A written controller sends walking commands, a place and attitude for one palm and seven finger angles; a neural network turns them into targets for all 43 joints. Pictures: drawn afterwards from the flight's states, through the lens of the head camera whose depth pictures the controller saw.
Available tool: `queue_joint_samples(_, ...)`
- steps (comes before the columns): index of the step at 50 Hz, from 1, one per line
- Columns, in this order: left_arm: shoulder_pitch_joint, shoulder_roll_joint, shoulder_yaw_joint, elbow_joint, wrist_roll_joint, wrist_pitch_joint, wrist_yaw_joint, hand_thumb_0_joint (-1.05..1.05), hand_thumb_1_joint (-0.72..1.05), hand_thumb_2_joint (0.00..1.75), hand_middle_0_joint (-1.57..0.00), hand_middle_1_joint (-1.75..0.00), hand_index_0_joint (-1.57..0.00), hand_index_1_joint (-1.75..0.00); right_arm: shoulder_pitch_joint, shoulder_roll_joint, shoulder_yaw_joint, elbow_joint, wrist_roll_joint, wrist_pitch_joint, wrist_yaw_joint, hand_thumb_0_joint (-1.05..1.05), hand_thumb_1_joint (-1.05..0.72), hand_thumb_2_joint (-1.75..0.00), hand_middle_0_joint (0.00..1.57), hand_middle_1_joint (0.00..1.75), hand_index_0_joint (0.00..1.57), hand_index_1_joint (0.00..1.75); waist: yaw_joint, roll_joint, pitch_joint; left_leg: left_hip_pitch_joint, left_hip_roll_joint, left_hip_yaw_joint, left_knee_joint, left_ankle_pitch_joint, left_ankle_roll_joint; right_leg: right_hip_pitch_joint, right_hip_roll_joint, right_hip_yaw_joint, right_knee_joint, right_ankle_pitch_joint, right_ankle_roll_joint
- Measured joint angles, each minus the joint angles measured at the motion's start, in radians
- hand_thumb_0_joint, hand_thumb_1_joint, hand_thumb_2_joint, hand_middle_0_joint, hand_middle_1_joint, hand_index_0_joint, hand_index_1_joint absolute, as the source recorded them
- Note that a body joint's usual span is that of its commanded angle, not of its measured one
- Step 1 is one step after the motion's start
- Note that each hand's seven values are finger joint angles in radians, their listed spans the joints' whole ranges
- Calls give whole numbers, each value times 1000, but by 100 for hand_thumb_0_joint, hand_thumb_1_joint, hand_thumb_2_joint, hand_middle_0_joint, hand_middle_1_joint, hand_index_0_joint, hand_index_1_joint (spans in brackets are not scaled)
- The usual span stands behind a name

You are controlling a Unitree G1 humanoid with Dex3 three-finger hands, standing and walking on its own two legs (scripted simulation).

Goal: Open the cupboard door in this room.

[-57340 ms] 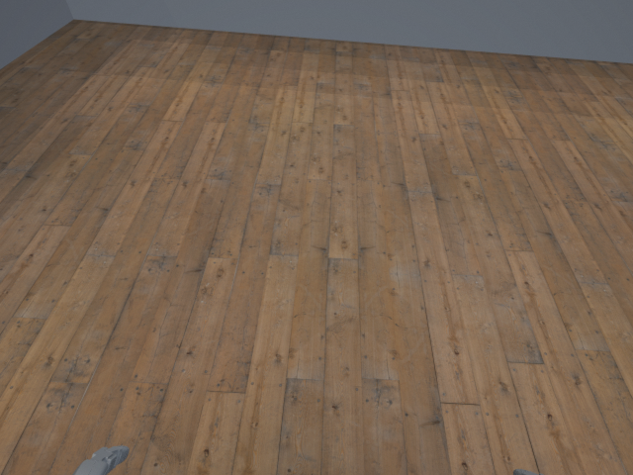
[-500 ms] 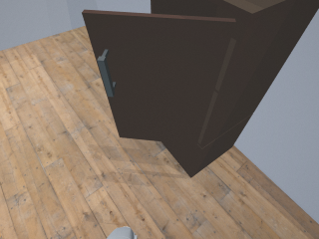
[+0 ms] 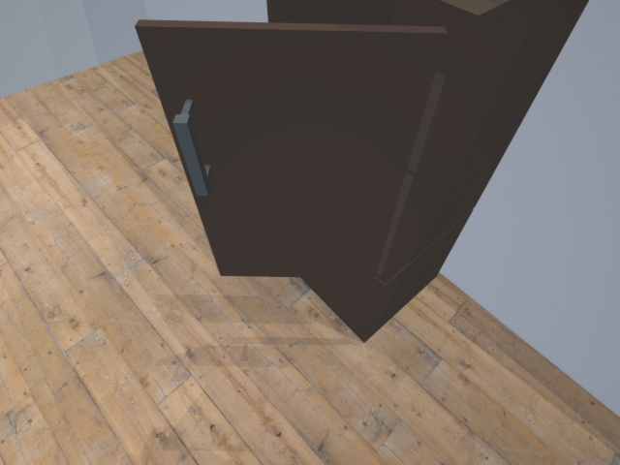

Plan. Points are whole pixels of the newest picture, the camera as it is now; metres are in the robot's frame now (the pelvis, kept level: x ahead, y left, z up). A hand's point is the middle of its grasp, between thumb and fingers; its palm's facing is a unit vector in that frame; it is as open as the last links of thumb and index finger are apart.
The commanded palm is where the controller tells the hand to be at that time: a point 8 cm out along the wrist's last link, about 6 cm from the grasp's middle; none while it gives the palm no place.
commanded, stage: come to a stop and stand still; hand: left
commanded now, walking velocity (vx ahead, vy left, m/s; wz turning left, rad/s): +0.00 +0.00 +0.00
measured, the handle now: (196, 150) +0.53 +0.20 +0.09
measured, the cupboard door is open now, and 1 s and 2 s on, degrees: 48 48 48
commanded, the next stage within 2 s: look again from close up in 0.76 s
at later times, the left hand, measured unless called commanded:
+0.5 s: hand out of the picture +0.05 +0.15 -0.16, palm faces -0.01 -0.97 -0.24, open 7.3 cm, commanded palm none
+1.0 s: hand out of the picture +0.02 +0.13 -0.17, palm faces +0.01 -0.98 -0.19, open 7.4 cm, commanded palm none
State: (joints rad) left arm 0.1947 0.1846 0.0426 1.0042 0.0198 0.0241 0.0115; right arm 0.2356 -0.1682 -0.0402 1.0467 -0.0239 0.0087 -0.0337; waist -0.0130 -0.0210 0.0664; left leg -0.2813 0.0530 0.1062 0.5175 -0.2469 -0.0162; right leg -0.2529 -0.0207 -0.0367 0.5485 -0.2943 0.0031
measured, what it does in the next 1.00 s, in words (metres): stands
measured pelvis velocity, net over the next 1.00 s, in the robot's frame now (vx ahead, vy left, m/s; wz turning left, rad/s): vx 0.03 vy -0.04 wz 0.00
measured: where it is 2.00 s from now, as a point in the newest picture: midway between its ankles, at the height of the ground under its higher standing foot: outside the picture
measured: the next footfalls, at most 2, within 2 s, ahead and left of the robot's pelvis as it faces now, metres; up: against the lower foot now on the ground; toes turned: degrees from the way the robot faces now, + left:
none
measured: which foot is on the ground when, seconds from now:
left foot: down 0.00-1.00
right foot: down 0.00-1.00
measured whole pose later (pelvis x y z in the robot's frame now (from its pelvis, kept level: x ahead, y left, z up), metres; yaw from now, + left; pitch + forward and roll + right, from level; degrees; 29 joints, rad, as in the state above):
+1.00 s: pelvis +0.03 -0.04 +0.01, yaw +0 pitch +0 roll +1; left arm 0.30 0.16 -0.02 1.12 0.01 -0.03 0.03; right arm 0.25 -0.16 0.02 1.14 -0.01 -0.02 -0.03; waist 0.01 -0.01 0.01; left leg -0.14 0.03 0.09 0.41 -0.27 -0.01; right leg -0.12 0.05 -0.05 0.41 -0.29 -0.07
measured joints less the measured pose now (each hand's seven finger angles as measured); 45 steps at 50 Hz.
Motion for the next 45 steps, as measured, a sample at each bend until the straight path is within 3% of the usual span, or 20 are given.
queue_joint_samples(2, 4, -15, -15, -11, 3, -11, 13, 0, 92, 90, -20, -30, -20, -30, 4, -24, -7, -7, 6, 17, 12, 0, -91, -90, 20, 30, 20, 30, -4, 49, 3, -44, 29, -22, 96, -76, 1, -9, 37, -4, 3, 9, -23)
queue_joint_samples(6, 24, -39, -34, -24, 5, -27, 19, 0, 91, 90, -20, -30, -20, -30, 41, -48, -12, -32, 4, 19, 23, 0, -91, -90, 20, 30, 20, 29, -35, 109, -15, -78, 16, -53, 225, -147, 14, 5, 72, -31, 4, -25, -52)
queue_joint_samples(10, 27, -31, -36, -21, -3, -31, 27, 0, 91, 90, -20, -30, -20, -30, 74, -16, 8, -29, 6, 2, 21, 1, -91, -90, 20, 30, 20, 29, -41, 78, -42, -1, -14, -39, 114, -95, 35, 17, 69, -39, 38, -54, -58)
queue_joint_samples(13, 24, -30, -40, -14, -9, -25, 25, 0, 91, 90, -20, -30, -20, -30, 88, 14, 31, -19, 1, -9, 20, 1, -91, -90, 19, 30, 20, 29, -25, 47, -64, 29, -26, -28, 71, -82, 32, 34, 58, -28, 19, -49, -54)
queue_joint_samples(17, 26, -32, -45, -10, -13, -41, 23, 0, 92, 90, -20, -30, -20, -30, 80, 17, 41, 4, 0, -7, 10, 2, -93, -90, 20, 30, 20, 29, -10, 50, -66, 54, -30, -23, 5, -48, 24, 50, 58, -23, -30, -24, -64)
queue_joint_samples(31, 94, -16, -58, 78, -12, -51, 22, 0, 91, 90, -20, -30, -20, -30, 47, 10, 54, 59, 12, -24, 8, 1, -91, -90, 20, 30, 20, 29, 6, 29, -50, 113, -18, -20, -81, -21, 0, 103, 76, -18, -108, -1, -80)
queue_joint_samples(45, 109, -28, -64, 114, -9, -52, 21, 0, 91, 90, -20, -30, -20, -30, 12, 9, 54, 83, 13, -27, -1, 1, -92, -90, 20, 30, 20, 29, 21, 12, -55, 136, -17, -20, -97, -22, 0, 128, 78, -17, -130, 1, -80)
